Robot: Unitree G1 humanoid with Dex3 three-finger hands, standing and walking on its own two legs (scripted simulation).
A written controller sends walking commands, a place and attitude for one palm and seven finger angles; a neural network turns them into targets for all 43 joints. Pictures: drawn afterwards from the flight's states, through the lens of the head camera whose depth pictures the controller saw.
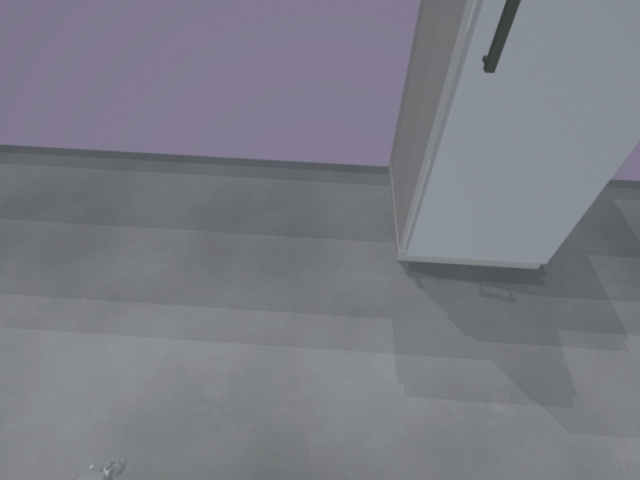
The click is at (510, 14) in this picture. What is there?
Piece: fridge door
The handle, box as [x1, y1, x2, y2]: [482, 0, 520, 72]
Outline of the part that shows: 520,0 506,0 488,55 483,56 482,59 484,62 483,68 485,72 494,71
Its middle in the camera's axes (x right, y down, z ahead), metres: +0.39 -0.53 +0.76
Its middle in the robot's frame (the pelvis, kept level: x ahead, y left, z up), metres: +0.98 -0.34 +0.26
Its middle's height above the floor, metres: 1.03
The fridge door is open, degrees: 0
